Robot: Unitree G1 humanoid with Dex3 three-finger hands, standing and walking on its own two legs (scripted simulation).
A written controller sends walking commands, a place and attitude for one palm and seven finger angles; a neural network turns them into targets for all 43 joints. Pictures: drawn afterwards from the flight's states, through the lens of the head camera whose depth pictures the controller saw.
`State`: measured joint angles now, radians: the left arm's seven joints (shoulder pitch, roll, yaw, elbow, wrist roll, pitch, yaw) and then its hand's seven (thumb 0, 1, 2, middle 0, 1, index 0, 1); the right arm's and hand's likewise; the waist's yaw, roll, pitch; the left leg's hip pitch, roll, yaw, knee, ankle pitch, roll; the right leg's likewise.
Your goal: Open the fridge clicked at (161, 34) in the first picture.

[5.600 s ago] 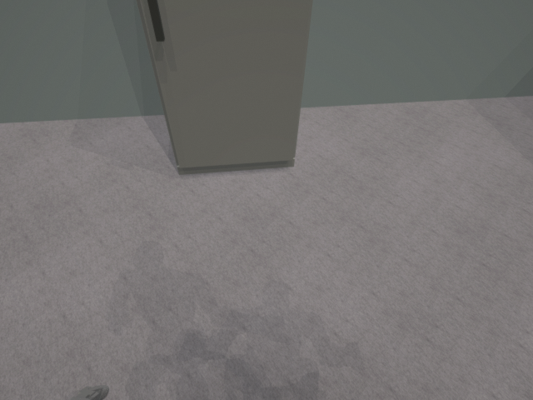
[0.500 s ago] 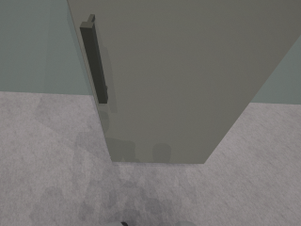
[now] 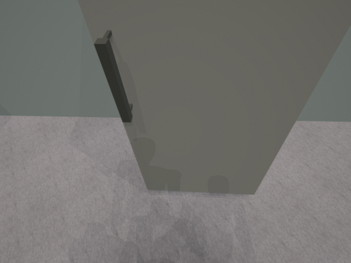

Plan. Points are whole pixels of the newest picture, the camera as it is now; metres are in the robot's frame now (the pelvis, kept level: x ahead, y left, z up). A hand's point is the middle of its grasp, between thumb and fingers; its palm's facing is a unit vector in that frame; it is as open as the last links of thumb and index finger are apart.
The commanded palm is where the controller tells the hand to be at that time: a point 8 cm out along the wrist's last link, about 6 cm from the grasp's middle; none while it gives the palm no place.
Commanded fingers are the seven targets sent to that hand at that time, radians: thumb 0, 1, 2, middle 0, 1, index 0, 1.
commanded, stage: come to a stop and stand still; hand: left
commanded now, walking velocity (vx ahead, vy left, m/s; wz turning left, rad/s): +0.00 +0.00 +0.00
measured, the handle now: (119, 81) +0.54 +0.22 +0.11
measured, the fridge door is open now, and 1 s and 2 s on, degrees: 0 0 0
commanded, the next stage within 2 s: look again from close up in 0.56 s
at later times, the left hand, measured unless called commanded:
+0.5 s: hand out of the picture +0.03 +0.23 -0.18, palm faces +0.02 -0.98 -0.20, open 7.3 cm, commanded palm none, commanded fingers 0.00 0.90 0.90 -0.20 -0.30 -0.20 -0.30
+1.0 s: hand out of the picture +0.02 +0.24 -0.18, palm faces +0.00 -0.97 -0.24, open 7.4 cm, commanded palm none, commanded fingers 0.00 0.90 0.90 -0.20 -0.30 -0.20 -0.30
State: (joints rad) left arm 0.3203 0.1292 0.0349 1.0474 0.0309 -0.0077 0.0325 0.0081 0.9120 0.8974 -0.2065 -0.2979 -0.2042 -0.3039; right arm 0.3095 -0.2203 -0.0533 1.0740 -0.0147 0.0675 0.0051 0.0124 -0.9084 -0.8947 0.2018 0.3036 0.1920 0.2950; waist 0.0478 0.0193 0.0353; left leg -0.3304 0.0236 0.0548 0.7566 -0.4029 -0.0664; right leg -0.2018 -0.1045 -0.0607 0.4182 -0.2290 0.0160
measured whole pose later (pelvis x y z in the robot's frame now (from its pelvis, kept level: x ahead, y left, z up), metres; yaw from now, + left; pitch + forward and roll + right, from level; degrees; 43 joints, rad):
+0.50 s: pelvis +0.01 +0.05 -0.01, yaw -2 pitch -1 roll +0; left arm 0.24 0.16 0.01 1.13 0.01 0.00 0.04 0.01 0.92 0.90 -0.20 -0.30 -0.20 -0.30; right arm 0.19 -0.17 -0.02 1.09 -0.01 -0.01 -0.03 0.00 -0.94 -0.89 0.21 0.30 0.20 0.30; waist 0.02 0.00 0.02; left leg -0.12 0.00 0.10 0.41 -0.27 0.02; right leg -0.16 -0.06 -0.05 0.44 -0.25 0.04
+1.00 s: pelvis +0.00 +0.06 -0.01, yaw -1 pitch -2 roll +1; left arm 0.27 0.15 -0.01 1.11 0.01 -0.01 0.03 0.01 0.91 0.90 -0.20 -0.30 -0.20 -0.30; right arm 0.33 -0.16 0.02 1.08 -0.02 -0.01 -0.02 0.02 -0.92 -0.89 0.20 0.30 0.20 0.30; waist 0.00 0.05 0.02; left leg -0.16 -0.01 0.10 0.49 -0.31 0.03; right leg -0.20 -0.08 -0.04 0.53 -0.29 0.04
